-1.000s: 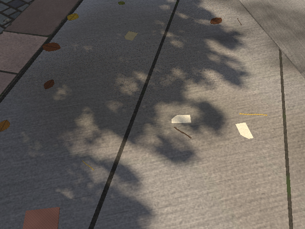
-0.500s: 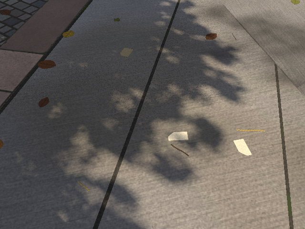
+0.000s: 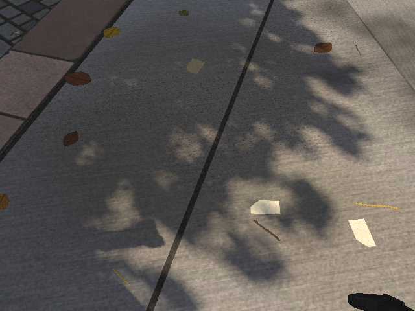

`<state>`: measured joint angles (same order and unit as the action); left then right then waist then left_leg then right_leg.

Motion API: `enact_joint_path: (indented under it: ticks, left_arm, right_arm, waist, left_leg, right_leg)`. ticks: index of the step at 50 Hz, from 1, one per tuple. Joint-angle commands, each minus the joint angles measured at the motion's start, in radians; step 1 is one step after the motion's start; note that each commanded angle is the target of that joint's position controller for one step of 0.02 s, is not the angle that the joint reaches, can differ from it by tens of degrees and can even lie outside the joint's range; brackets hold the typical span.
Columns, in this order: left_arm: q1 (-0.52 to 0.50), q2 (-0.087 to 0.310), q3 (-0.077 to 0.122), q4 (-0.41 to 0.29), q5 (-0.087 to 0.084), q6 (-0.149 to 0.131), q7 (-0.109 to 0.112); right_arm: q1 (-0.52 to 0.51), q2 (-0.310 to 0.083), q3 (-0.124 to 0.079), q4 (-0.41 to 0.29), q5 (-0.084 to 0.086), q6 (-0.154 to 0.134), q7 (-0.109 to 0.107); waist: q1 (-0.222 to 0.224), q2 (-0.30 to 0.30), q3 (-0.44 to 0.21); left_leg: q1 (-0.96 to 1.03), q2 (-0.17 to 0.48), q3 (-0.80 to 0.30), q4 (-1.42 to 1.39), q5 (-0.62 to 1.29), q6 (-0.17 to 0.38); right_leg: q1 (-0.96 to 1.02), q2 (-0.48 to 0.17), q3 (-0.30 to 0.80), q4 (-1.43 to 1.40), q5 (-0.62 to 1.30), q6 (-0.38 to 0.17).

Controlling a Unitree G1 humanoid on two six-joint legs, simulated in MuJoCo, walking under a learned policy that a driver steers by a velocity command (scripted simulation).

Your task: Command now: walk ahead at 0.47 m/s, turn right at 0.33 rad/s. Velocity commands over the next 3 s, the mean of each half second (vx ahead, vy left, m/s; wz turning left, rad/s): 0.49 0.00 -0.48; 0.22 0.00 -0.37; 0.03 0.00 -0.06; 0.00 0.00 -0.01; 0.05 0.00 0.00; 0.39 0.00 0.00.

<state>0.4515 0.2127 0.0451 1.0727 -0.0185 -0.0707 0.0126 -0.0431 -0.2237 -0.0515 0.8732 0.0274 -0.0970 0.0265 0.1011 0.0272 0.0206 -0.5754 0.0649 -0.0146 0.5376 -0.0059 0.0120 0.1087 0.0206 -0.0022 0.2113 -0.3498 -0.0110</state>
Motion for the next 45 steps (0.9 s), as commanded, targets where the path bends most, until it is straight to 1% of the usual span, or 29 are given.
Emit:
enact_joint_path:
  ticks: [1,2,3,4,5,6,7,8,10,11,14,17,20,23,25,26,28,29,30,31,32,33,34,35,36,37,39,42,45]
  left_arm:
    - [-0.047,0.184,0.040,-0.054,-0.002,0.001,0.006]
    - [-0.062,0.163,0.033,-0.067,0.006,0.004,0.004]
    - [-0.056,0.110,0.014,-0.103,0.026,0.006,0.001]
    - [0.065,-0.026,-0.016,-0.122,-0.003,-0.011,0.000]
    - [0.025,0.088,0.010,-0.112,-0.030,-0.024,0.001]
    - [-0.055,0.138,0.026,-0.138,-0.041,-0.028,0.003]
    - [-0.090,0.135,0.030,-0.142,-0.033,-0.026,0.009]
    - [-0.106,0.126,0.039,-0.145,-0.019,-0.020,0.013]
    - [-0.081,0.086,0.045,-0.149,-0.022,0.007,0.006]
    - [-0.090,0.074,0.045,-0.159,-0.023,0.020,0.005]
    - [-0.168,0.082,0.052,-0.206,-0.013,0.042,0.004]
    - [-0.238,0.086,0.053,-0.236,-0.008,0.038,-0.010]
    - [-0.346,0.075,0.042,-0.273,-0.002,0.031,-0.032]
    - [-0.451,0.065,0.030,-0.323,-0.002,0.029,-0.053]
    - [-0.488,0.070,0.028,-0.354,-0.005,0.030,-0.066]
    - [-0.491,0.079,0.030,-0.367,-0.006,0.031,-0.071]
    - [-0.416,0.122,0.052,-0.372,-0.001,0.033,-0.075]
    - [-0.289,0.163,0.075,-0.346,-0.003,0.031,-0.074]
    - [-0.136,0.229,0.110,-0.308,0.000,0.030,-0.059]
    - [-0.081,0.339,0.132,-0.293,0.006,0.037,-0.032]
    - [-0.133,0.398,0.130,-0.353,0.027,0.030,-0.038]
    - [-0.109,0.309,0.103,-0.363,0.029,0.029,-0.047]
    - [-0.163,0.254,0.088,-0.359,0.022,0.021,-0.047]
    - [-0.233,0.209,0.076,-0.364,0.006,0.017,-0.044]
    - [-0.283,0.173,0.065,-0.372,0.004,0.017,-0.039]
    - [-0.305,0.168,0.060,-0.377,0.019,0.017,-0.037]
    - [-0.307,0.184,0.062,-0.367,0.031,0.008,-0.035]
    - [-0.293,0.184,0.057,-0.347,0.029,0.008,-0.019]
    - [-0.305,0.172,0.047,-0.334,0.028,0.023,-0.005]
  right_arm:
    - [0.061,-0.152,-0.045,-0.043,0.003,-0.026,0.001]
    - [0.238,-0.200,-0.071,0.006,0.004,-0.027,-0.008]
    - [0.427,-0.282,-0.090,0.033,-0.016,-0.027,-0.020]
    - [0.462,-0.325,-0.092,0.046,-0.034,-0.022,-0.011]
    - [0.412,-0.216,-0.062,0.031,-0.032,-0.026,-0.007]
    - [0.323,-0.153,-0.044,0.017,-0.024,-0.028,-0.008]
    - [0.250,-0.128,-0.034,0.008,-0.025,-0.030,-0.006]
    - [0.208,-0.106,-0.030,0.012,-0.032,-0.031,-0.005]
    - [0.186,-0.082,-0.026,0.028,-0.043,-0.033,-0.008]
    - [0.195,-0.086,-0.028,0.037,-0.041,-0.036,-0.012]
    - [0.217,-0.127,-0.040,0.050,-0.043,-0.039,-0.028]
    - [0.248,-0.151,-0.046,0.055,-0.046,-0.031,-0.042]
    - [0.280,-0.173,-0.050,0.053,-0.040,-0.021,-0.052]
    - [0.341,-0.191,-0.057,0.063,-0.029,-0.005,-0.055]
    - [0.361,-0.205,-0.063,0.065,-0.019,0.009,-0.052]
    - [0.357,-0.215,-0.066,0.063,-0.014,0.016,-0.051]
    - [0.316,-0.247,-0.074,0.043,-0.008,0.034,-0.056]
    - [0.298,-0.256,-0.076,0.033,-0.002,0.046,-0.059]
    - [0.293,-0.247,-0.070,0.023,0.001,0.047,-0.059]
    - [0.326,-0.149,-0.040,-0.014,-0.049,0.034,-0.055]
    - [0.416,-0.099,-0.015,-0.051,-0.046,0.003,-0.041]
    - [0.298,-0.181,-0.034,-0.052,-0.006,-0.017,-0.034]
    - [0.249,-0.174,-0.032,-0.070,0.015,-0.020,-0.037]
    - [0.255,-0.166,-0.033,-0.044,0.000,-0.012,-0.050]
    - [0.259,-0.181,-0.042,-0.036,-0.017,0.003,-0.060]
    - [0.277,-0.188,-0.047,-0.032,-0.020,0.024,-0.063]
    - [0.309,-0.161,-0.046,-0.029,-0.024,0.049,-0.069]
    - [0.278,-0.144,-0.042,-0.038,-0.033,0.061,-0.075]
    - [0.217,-0.131,-0.034,-0.051,-0.031,0.068,-0.072]
  waist:
    - [-0.140,-0.137,0.023]
    - [-0.222,-0.128,-0.091]
    - [-0.273,-0.009,-0.276]
    - [-0.191,0.302,-0.411]
    - [-0.202,0.224,-0.339]
    - [-0.187,0.156,-0.199]
    - [-0.156,0.073,-0.129]
    - [-0.130,0.057,-0.083]
    - [-0.088,0.092,-0.055]
    - [-0.083,0.082,-0.037]
    - [-0.081,0.038,0.013]
    - [-0.094,0.021,0.035]
    - [-0.129,0.005,0.061]
    - [-0.169,-0.005,0.092]
    - [-0.173,0.005,0.099]
    - [-0.164,0.015,0.092]
    - [-0.102,0.058,0.028]
    - [-0.032,0.062,-0.044]
    - [0.044,0.030,-0.132]
    - [-0.002,-0.198,-0.217]
    - [-0.081,-0.293,-0.435]
    - [-0.001,-0.087,-0.457]
    - [-0.025,-0.076,-0.325]
    - [-0.066,-0.004,-0.214]
    - [-0.094,-0.026,-0.169]
    - [-0.119,-0.050,-0.158]
    - [-0.145,-0.064,-0.157]
    - [-0.140,-0.083,-0.160]
    - [-0.124,-0.107,-0.150]
  left_leg:
    - [0.206,-0.045,0.018,-0.038,-0.071,0.032]
    - [0.446,-0.046,0.018,-0.033,-0.087,0.061]
    - [0.765,0.158,-0.200,-0.017,-0.178,0.121]
    - [1.002,0.374,-0.679,-0.196,-0.422,0.251]
    - [0.914,0.345,-0.717,-0.275,-0.512,0.222]
    - [0.779,0.321,-0.539,-0.279,-0.481,0.174]
    - [0.633,0.288,-0.406,-0.297,-0.357,0.152]
    - [0.522,0.249,-0.301,-0.324,-0.264,0.138]
    - [0.425,0.207,-0.159,-0.372,-0.186,0.132]
    - [0.404,0.205,-0.115,-0.391,-0.153,0.143]
    - [0.400,0.219,-0.034,-0.431,-0.097,0.166]
    - [0.445,0.215,0.047,-0.442,-0.052,0.163]
    - [0.482,0.208,0.132,-0.444,-0.019,0.149]
    - [0.573,0.228,0.182,-0.416,0.012,0.142]
    - [0.639,0.245,0.206,-0.373,0.068,0.132]
    - [0.661,0.250,0.221,-0.337,0.151,0.124]
    - [0.669,0.238,0.255,-0.151,0.611,0.095]
    - [0.648,0.213,0.269,0.031,0.748,0.072]
    - [0.534,0.163,0.283,0.267,0.639,0.018]
    - [0.217,0.074,0.268,0.609,-0.148,-0.047]
    - [-0.065,-0.112,0.071,0.925,-0.703,-0.095]
    - [-0.109,-0.058,-0.072,0.952,-0.643,-0.070]
    - [-0.145,-0.017,-0.050,0.891,-0.546,-0.046]
    - [-0.120,0.034,-0.041,0.808,-0.469,-0.047]
    - [-0.065,0.059,-0.042,0.748,-0.427,-0.047]
    - [0.017,0.069,-0.047,0.727,-0.401,-0.044]
    - [0.070,0.054,-0.034,0.673,-0.361,-0.054]
    - [0.036,0.046,-0.037,0.548,-0.275,-0.070]
    - [0.047,0.051,-0.042,0.372,-0.183,-0.080]
  right_leg:
    - [-0.121,-0.255,0.149,0.112,0.571,-0.139]
    - [-0.192,-0.194,0.109,0.319,0.637,-0.106]
    - [-0.396,-0.112,0.057,0.653,0.374,-0.067]
    - [-0.728,0.041,0.050,0.974,-0.217,-0.019]
    - [-0.807,-0.015,0.157,1.110,-0.214,-0.030]
    - [-0.859,-0.062,0.132,1.134,-0.122,-0.047]
    - [-0.816,-0.113,0.115,1.107,-0.027,-0.050]
    - [-0.768,-0.144,0.115,1.057,0.033,-0.052]
    - [-0.689,-0.176,0.114,1.004,0.078,-0.055]
    - [-0.695,-0.182,0.106,0.991,0.085,-0.053]
    - [-0.789,-0.189,0.119,0.917,0.179,-0.036]
    - [-0.843,-0.176,0.117,0.775,0.307,-0.021]
    - [-0.834,-0.165,0.049,0.626,0.389,-0.021]
    - [-0.856,-0.155,-0.003,0.524,0.368,-0.035]
    - [-0.854,-0.141,-0.033,0.481,0.300,-0.053]
    - [-0.828,-0.125,-0.055,0.463,0.252,-0.067]
    - [-0.672,-0.039,-0.128,0.446,0.162,-0.099]
    - [-0.514,0.016,-0.152,0.401,0.183,-0.124]
    - [-0.263,0.048,-0.123,0.305,0.342,-0.161]
    - [0.033,-0.171,0.185,0.346,0.704,-0.227]
    - [0.278,-0.419,0.726,0.246,0.760,-0.470]
    - [0.245,-0.394,0.641,0.188,0.795,-0.414]
    - [0.124,-0.358,0.468,0.193,0.810,-0.365]
    - [-0.036,-0.300,0.349,0.183,0.785,-0.308]
    - [-0.161,-0.269,0.289,0.157,0.768,-0.286]
    - [-0.257,-0.249,0.252,0.131,0.785,-0.276]
    - [-0.329,-0.228,0.197,0.109,0.864,-0.280]
    - [-0.310,-0.213,0.150,0.101,0.881,-0.267]
    - [-0.293,-0.193,0.126,0.092,0.750,-0.232]
